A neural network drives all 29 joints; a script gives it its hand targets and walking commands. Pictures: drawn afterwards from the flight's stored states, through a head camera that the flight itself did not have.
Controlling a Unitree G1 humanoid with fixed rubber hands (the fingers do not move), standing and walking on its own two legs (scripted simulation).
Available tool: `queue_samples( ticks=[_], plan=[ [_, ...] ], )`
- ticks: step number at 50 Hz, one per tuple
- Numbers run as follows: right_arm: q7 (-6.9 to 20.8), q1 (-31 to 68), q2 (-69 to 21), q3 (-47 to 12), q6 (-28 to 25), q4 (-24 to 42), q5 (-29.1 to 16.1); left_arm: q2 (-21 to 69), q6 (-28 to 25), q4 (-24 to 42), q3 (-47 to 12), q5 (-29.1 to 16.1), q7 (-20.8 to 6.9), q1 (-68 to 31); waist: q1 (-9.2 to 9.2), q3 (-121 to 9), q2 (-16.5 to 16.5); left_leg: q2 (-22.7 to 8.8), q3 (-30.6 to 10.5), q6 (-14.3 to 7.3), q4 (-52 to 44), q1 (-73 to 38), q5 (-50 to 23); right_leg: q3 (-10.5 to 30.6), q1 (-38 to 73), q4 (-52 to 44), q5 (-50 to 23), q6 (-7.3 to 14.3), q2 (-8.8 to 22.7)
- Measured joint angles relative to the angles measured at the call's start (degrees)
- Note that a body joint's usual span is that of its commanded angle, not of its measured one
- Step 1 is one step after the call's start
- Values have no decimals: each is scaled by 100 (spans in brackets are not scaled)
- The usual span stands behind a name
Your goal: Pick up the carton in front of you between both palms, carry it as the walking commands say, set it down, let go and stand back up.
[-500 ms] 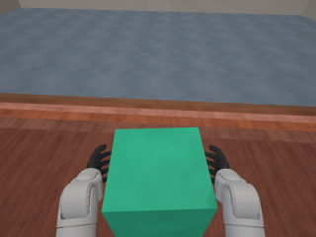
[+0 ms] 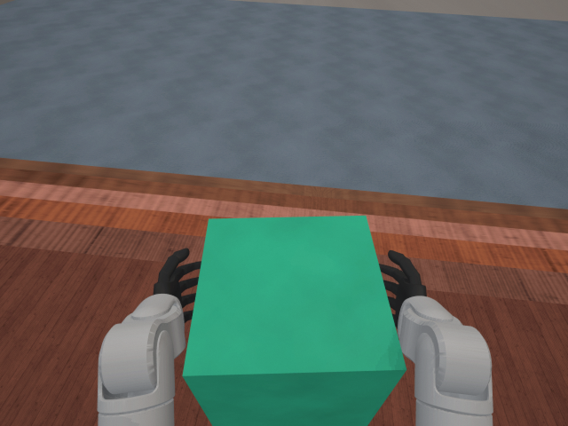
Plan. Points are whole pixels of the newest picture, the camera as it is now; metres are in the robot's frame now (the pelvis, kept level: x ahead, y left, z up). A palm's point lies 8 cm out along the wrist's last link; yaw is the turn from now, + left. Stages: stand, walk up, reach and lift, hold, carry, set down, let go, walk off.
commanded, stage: carry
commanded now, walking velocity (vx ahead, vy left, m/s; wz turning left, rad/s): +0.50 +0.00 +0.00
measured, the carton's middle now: (289, 330) +0.28 +0.01 +0.03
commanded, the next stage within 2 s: none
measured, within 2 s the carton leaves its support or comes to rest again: neither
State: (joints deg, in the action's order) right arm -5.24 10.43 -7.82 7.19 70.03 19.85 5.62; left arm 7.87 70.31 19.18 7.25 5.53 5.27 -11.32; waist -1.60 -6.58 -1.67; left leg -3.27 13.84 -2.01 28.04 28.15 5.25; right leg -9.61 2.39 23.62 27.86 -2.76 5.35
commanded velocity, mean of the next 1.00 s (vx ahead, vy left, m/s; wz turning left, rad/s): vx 0.50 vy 0.00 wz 0.00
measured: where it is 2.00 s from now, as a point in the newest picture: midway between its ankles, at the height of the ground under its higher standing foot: (283, 252)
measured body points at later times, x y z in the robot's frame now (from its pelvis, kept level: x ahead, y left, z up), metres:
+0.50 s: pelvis +0.35 -0.02 -0.01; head +0.34 -0.02 +0.44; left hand +0.62 +0.14 +0.09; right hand +0.62 -0.16 +0.08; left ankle +0.13 +0.09 -0.71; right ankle +0.47 -0.09 -0.72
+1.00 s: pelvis +0.67 +0.00 -0.01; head +0.69 +0.01 +0.44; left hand +1.04 +0.14 +0.11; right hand +1.03 -0.16 +0.11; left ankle +0.80 +0.07 -0.72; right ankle +0.48 -0.09 -0.70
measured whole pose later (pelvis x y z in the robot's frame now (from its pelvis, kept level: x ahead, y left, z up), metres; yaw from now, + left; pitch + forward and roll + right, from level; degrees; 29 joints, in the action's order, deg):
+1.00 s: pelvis +0.67 +0.00 -0.01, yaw -1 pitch +3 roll +0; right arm -6.2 35.6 -0.5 10.1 68.6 -2.8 4.1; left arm -0.5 68.8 -3.5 9.6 2.9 6.5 -36.2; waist 0.7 -2.1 -1.5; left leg -0.8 10.5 -6.6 35.7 32.1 6.3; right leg -8.4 -4.5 42.7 29.9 0.9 2.9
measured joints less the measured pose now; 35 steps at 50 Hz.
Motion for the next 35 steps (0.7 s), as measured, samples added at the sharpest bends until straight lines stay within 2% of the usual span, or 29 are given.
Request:
queue_samples(
  ticks=[1,2,4,5,7,10,14,18,22,24,25,26,28,29,31,35],
  plan=[
    [9,36,-8,-28,-62,-97,14,-19,-23,-20,42,-6,-2,-5,57,33,-92,42,92,-152,283,21,41,93,-286,819,31,38,166],
    [12,62,-12,-55,-106,-212,27,-31,-42,-62,80,-7,-7,14,114,81,-102,40,135,-258,497,14,254,312,-720,1836,-15,97,191],
    [14,19,-7,-90,-144,-334,32,0,-61,-123,120,14,-13,84,180,217,-34,14,168,-333,435,-220,560,632,-1647,3553,-237,228,55],
    [15,-37,1,-94,-162,-330,17,2,-73,-126,88,27,-15,124,210,279,0,8,170,-275,252,-395,569,661,-2052,4041,-432,298,13],
    [16,-155,15,-92,-222,-259,-11,-17,-132,-125,-18,39,-19,179,269,362,49,27,154,-230,-170,-756,548,615,-2702,4288,-862,382,7],
    [22,-287,30,-75,-351,-134,-51,-26,-279,-97,-146,59,-34,244,339,380,131,32,75,-189,-721,-1282,569,494,-3350,3788,-1296,389,22],
    [51,-410,41,-96,-472,-51,-83,-39,-402,3,-259,93,-45,389,330,247,171,36,-4,-73,-1228,-1977,755,325,-3773,2622,-1806,312,49],
    [57,-459,45,-187,-438,136,-88,-49,-363,276,-286,88,-46,513,254,141,144,70,-32,95,-1481,-2688,1134,80,-3769,1389,-2282,315,18],
    [58,-440,44,-255,-272,350,-47,-50,-221,502,-265,55,-46,527,213,104,181,43,-99,338,-1366,-3338,1752,-236,-3441,664,-2496,460,-123],
    [57,-386,45,-229,-171,423,-12,-44,-152,492,-246,33,-46,430,172,116,256,-105,-185,435,-625,-3403,2317,-416,-3093,477,-2382,570,-264],
    [57,-326,44,-166,-132,389,-3,-35,-161,385,-245,34,-46,355,122,143,379,-291,-264,410,201,-3142,2412,-488,-3114,790,-2245,708,-317],
    [56,-284,37,-95,-91,350,10,-26,-155,253,-239,36,-46,260,49,191,413,-324,-509,358,1289,-2695,2331,-515,-3131,1060,-1994,813,-323],
    [56,-221,31,-24,-23,292,40,-10,-123,89,-204,28,-43,134,-35,332,359,-139,-975,207,3323,-1650,2191,-519,-2963,1115,-1663,895,-298],
    [56,-190,28,-24,-3,276,55,-6,-115,69,-176,18,-42,113,-61,395,326,-72,-1061,120,3965,-1177,2050,-516,-2820,993,-1634,844,-292],
    [55,-109,13,-41,-6,242,83,-2,-135,85,-109,-7,-42,99,-88,472,300,-64,-1096,11,4426,-397,1670,-506,-2504,681,-1594,822,-330],
    [54,105,-13,-39,-113,137,127,13,-255,57,54,-61,-40,-31,-86,443,244,-171,-1025,-4,3915,642,1114,-425,-1894,180,-1434,787,-386]
  ],
)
